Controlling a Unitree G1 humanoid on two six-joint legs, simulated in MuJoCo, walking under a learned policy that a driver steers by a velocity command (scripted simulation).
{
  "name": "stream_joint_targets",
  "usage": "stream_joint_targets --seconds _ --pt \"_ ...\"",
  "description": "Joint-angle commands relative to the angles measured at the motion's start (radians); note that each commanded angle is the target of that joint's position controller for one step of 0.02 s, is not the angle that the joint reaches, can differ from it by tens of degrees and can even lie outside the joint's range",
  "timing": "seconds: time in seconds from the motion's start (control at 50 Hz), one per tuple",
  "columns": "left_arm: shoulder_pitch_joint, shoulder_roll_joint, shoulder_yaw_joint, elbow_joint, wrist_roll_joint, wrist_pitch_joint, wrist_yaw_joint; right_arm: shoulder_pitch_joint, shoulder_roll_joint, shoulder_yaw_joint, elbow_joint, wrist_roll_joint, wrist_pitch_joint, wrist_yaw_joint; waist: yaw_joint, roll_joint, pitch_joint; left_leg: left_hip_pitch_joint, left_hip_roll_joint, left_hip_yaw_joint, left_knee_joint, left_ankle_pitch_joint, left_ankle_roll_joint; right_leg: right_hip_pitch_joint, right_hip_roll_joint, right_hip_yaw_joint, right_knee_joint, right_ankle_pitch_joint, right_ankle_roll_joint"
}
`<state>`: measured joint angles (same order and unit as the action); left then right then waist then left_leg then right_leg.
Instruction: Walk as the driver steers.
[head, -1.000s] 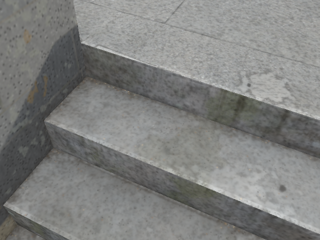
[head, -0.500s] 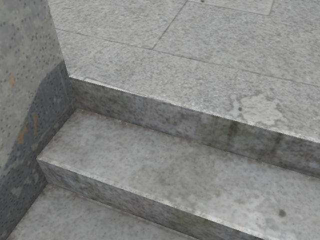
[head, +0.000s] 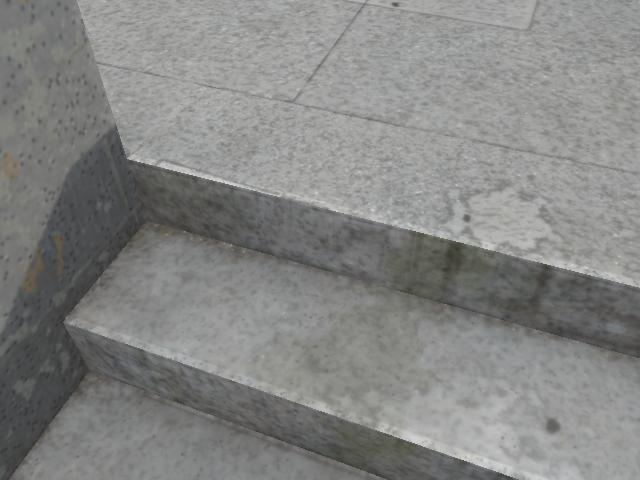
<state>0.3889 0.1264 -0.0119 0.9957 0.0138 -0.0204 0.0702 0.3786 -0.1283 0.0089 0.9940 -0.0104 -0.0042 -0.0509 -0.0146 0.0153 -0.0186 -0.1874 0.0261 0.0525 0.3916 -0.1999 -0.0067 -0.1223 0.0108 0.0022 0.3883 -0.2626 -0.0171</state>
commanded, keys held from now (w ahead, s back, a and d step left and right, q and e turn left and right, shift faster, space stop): no key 0.32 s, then w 0.50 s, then no key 0.18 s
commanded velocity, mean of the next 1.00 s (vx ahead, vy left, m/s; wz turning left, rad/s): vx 0.20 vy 0.00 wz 0.00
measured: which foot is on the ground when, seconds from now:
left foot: down 0.00-1.00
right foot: down 0.00-0.62, up 0.64-1.00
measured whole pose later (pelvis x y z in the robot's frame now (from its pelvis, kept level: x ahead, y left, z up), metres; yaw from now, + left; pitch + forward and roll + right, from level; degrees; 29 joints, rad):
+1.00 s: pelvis +0.19 +0.02 +0.02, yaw -1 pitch +3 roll -2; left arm -0.07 0.02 -0.07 0.65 -0.02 -0.02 0.03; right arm 0.54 -0.09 0.02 1.11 0.04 -0.11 -0.03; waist -0.04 0.02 -0.01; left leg 0.08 0.03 0.13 0.19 -0.16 0.05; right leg -0.99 -0.01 -0.18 1.42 -0.39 -0.18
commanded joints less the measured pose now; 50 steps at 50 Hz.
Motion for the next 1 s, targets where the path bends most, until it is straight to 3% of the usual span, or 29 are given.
stream_joint_targets --seconds 0.02,0.32,0.34,0.4,0.44,0.46,0.5,0.52,0.54,0.56,0.58,0.6,0.62,0.64,0.66,0.68,0.7,0.74,0.78,0.82,0.84,0.86,0.88,0.9,0.92,0.94,0.96,0.98,1.0 --pt "0.071 0.077 0.011 -0.023 0.0 -0.008 0.003 0.068 -0.06 -0.008 -0.009 0.001 -0.006 -0.001 0.001 -0.018 0.089 -0.029 0.092 -0.063 -0.066 0.069 0.039 -0.063 -0.115 0.083 -0.083 0.147 -0.07" --pt "0.096 0.066 0.013 -0.016 -0.001 -0.015 0.002 0.085 -0.056 -0.009 0.029 -0.002 -0.006 0.007 0.002 -0.011 0.1 -0.056 0.095 -0.061 -0.066 0.049 0.032 -0.065 -0.108 0.089 -0.099 0.112 -0.075" --pt "0.102 0.067 0.014 -0.015 -0.001 -0.014 0.002 0.087 -0.055 -0.009 0.031 -0.003 -0.005 0.007 0.003 -0.014 0.088 -0.055 0.086 -0.056 -0.064 0.0 0.033 -0.063 -0.105 0.095 -0.114 0.038 -0.08" --pt "0.12 0.137 0.046 -0.019 -0.003 0.004 0.001 0.068 -0.072 -0.022 0.013 -0.002 -0.001 0.009 0.019 -0.076 0.119 -0.155 0.02 0.003 0.053 -0.232 0.041 -0.087 -0.119 0.173 -0.151 -0.331 -0.133" --pt "0.183 0.169 0.067 -0.012 -0.002 0.011 -0.001 0.011 -0.068 -0.025 -0.027 -0.01 0.0 0.019 0.061 -0.127 0.163 -0.303 -0.014 0.053 0.21 -0.277 0.041 -0.075 -0.212 0.314 -0.22 -0.567 -0.199" --pt "0.194 0.177 0.073 -0.007 -0.003 0.011 -0.005 -0.019 -0.036 -0.017 -0.048 -0.012 0.0 0.022 0.072 -0.16 0.186 -0.33 -0.005 0.06 0.279 -0.239 0.045 -0.103 -0.265 0.38 -0.245 -0.615 -0.233" --pt "0.162 0.164 0.073 -0.003 -0.005 0.005 -0.009 -0.032 -0.011 -0.009 -0.079 -0.016 -0.016 0.031 0.052 -0.157 0.218 -0.362 0.033 0.033 0.385 -0.198 0.06 -0.16 -0.313 0.425 -0.267 -0.561 -0.276" --pt "0.145 0.16 0.073 -0.009 0.005 0.001 -0.011 -0.014 -0.027 -0.013 -0.088 -0.013 -0.024 0.039 0.036 -0.147 0.209 -0.35 0.039 0.022 0.361 -0.225 0.071 -0.158 -0.308 0.402 -0.258 -0.517 -0.274" --pt "0.119 0.164 0.074 -0.013 0.007 -0.003 -0.013 0.013 -0.038 -0.017 -0.088 -0.01 -0.031 0.044 0.014 -0.127 0.196 -0.293 0.031 0.031 0.296 -0.223 0.085 -0.17 -0.287 0.358 -0.233 -0.475 -0.265" --pt "0.058 0.151 0.071 -0.024 -0.001 -0.006 -0.015 0.093 -0.014 -0.012 -0.067 -0.007 -0.036 0.044 -0.034 -0.104 0.181 -0.12 0.012 0.046 0.192 -0.163 0.106 -0.272 -0.241 0.276 -0.19 -0.415 -0.249" --pt "0.032 0.141 0.069 -0.028 -0.003 -0.013 -0.022 0.19 -0.008 -0.013 -0.033 -0.002 -0.038 0.034 -0.07 -0.061 0.173 0.056 -0.054 0.09 0.083 -0.167 0.104 -0.358 -0.173 0.197 -0.109 -0.393 -0.233" --pt "0.001 0.127 0.065 -0.04 0.0 -0.019 -0.04 0.275 -0.044 -0.025 -0.011 -0.015 -0.038 0.03 -0.096 0.021 0.149 0.221 -0.033 0.053 0.049 -0.108 0.096 -0.457 -0.122 0.129 0.04 -0.316 -0.205" --pt "-0.048 0.072 0.045 -0.053 -0.009 -0.038 -0.054 0.354 -0.097 -0.043 -0.005 -0.019 -0.046 0.02 -0.144 0.145 0.099 0.341 0.121 -0.185 -0.086 -0.178 0.088 -0.545 -0.041 0.038 0.316 -0.132 -0.174" --pt "-0.023 0.063 0.044 -0.071 -0.034 -0.05 -0.061 0.415 -0.197 -0.074 -0.002 -0.027 -0.038 0.014 -0.145 0.326 0.037 0.377 0.317 -0.564 -0.287 -0.391 0.17 -0.666 0.024 -0.07 0.62 -0.153 -0.121" --pt "0.008 0.101 0.059 -0.051 -0.006 -0.06 -0.068 0.376 -0.166 -0.071 0.002 -0.035 -0.035 0.01 -0.104 0.226 0.07 0.279 0.383 -0.702 -0.329 -0.447 0.253 -0.688 -0.013 -0.04 0.986 -0.133 -0.089" --pt "-0.028 0.069 0.057 -0.055 0.004 -0.065 -0.069 0.285 -0.151 -0.067 -0.004 -0.036 -0.041 0.017 -0.065 0.094 0.104 0.212 0.361 -0.61 -0.299 -0.402 0.284 -0.761 -0.046 -0.025 1.289 -0.085 -0.08" --pt "-0.089 0.038 0.05 -0.094 0.008 -0.069 -0.065 0.24 -0.178 -0.075 -0.003 -0.036 -0.059 0.025 -0.055 0.026 0.122 0.199 0.33 -0.479 -0.271 -0.293 0.284 -0.848 -0.064 -0.03 1.476 -0.052 -0.075" --pt "-0.211 0.014 0.046 -0.184 0.004 -0.066 -0.06 0.255 -0.114 -0.056 0.05 -0.043 -0.091 0.034 -0.043 0.004 0.11 0.226 0.276 -0.335 -0.221 -0.152 0.266 -1.038 -0.069 -0.026 1.766 -0.052 -0.107" --pt "-0.298 -0.037 0.02 -0.269 0.011 -0.047 -0.062 0.266 -0.069 -0.043 0.087 -0.041 -0.109 0.041 -0.02 -0.026 0.103 0.241 0.272 -0.289 -0.184 -0.122 0.224 -1.202 -0.062 0.005 1.9 -0.082 -0.147" --pt "-0.368 -0.09 -0.008 -0.33 -0.005 -0.027 -0.062 0.286 -0.035 -0.023 0.114 -0.036 -0.112 0.053 -0.014 0.033 0.132 0.203 0.28 -0.263 -0.184 -0.162 0.201 -1.359 -0.048 0.03 2.027 -0.167 -0.177" --pt "-0.386 -0.095 -0.018 -0.351 -0.016 -0.017 -0.056 0.26 -0.04 -0.016 0.111 -0.033 -0.115 0.058 0.006 0.021 0.167 0.132 0.271 -0.224 -0.213 -0.153 0.19 -1.365 -0.044 0.012 2.002 -0.173 -0.175" --pt "-0.423 -0.099 -0.03 -0.382 -0.014 -0.011 -0.048 0.23 -0.038 -0.008 0.104 -0.031 -0.115 0.058 0.031 -0.007 0.215 0.002 0.245 -0.154 -0.244 -0.076 0.158 -1.302 -0.048 0.011 1.902 -0.144 -0.172" --pt "-0.467 -0.075 -0.039 -0.419 -0.011 -0.003 -0.049 0.19 -0.04 0.003 0.102 -0.019 -0.114 0.06 0.052 -0.019 0.256 -0.134 0.178 -0.056 -0.312 -0.013 0.128 -1.176 -0.068 -0.082 1.633 -0.126 -0.156" --pt "-0.504 -0.062 -0.043 -0.454 -0.009 0.006 -0.054 0.171 -0.023 0.014 0.097 -0.001 -0.111 0.04 0.053 -0.006 0.275 -0.253 0.156 -0.034 -0.386 0.219 0.142 -1.004 -0.088 -0.124 1.439 -0.074 -0.143" --pt "-0.511 -0.058 -0.056 -0.466 -0.017 0.014 -0.057 0.159 -0.072 0.006 0.086 0.025 -0.106 0.02 0.039 0.003 0.249 -0.308 0.147 0.009 -0.48 0.478 0.167 -0.793 -0.066 -0.221 1.213 -0.125 -0.131" --pt "-0.422 -0.068 -0.053 -0.415 -0.038 0.014 -0.052 0.133 -0.105 0.008 0.052 0.047 -0.108 0.011 0.053 -0.006 0.144 -0.3 0.149 0.062 -0.406 1.008 0.173 -0.495 -0.023 -0.263 1.083 -0.101 -0.145" --pt "-0.297 -0.052 -0.045 -0.371 -0.065 0.019 -0.034 0.17 -0.193 -0.012 0.06 0.064 -0.123 0.005 0.104 0.144 -0.005 -0.17 0.174 0.074 -0.254 1.528 0.185 -0.325 0.039 -0.26 1.026 -0.121 -0.148" --pt "-0.102 -0.019 -0.023 -0.287 -0.051 0.02 -0.023 0.191 -0.255 -0.035 0.065 0.075 -0.13 0.0 0.185 0.227 -0.143 0.005 0.228 0.053 -0.056 1.858 0.172 -0.245 0.062 -0.236 0.983 -0.108 -0.169" --pt "0.009 0.02 -0.009 -0.253 -0.017 0.013 -0.019 0.156 -0.309 -0.069 0.052 0.085 -0.138 0.017 0.227 0.264 -0.211 0.137 0.237 0.05 0.156 1.836 0.151 -0.2 0.072 -0.16 0.76 -0.121 -0.175"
